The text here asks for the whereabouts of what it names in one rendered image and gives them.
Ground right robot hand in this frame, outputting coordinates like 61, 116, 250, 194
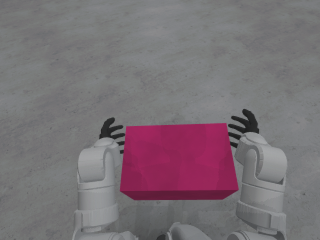
228, 109, 259, 148

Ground left robot hand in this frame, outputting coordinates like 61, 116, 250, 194
99, 117, 125, 154

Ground robot left forearm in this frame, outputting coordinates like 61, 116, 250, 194
72, 137, 122, 240

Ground right robot upper arm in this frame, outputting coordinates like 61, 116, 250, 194
227, 230, 277, 240

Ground robot right forearm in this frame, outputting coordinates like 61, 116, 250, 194
234, 132, 288, 240

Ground right robot shin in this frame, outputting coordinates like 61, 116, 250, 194
169, 222, 181, 230

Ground robot right thigh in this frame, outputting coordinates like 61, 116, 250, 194
165, 224, 211, 240

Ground carton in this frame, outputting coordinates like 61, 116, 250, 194
120, 123, 239, 200

